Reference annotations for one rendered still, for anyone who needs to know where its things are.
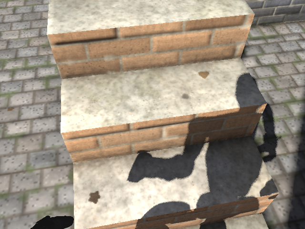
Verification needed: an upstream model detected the left robot hand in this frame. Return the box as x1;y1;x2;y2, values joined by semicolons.
31;216;74;229

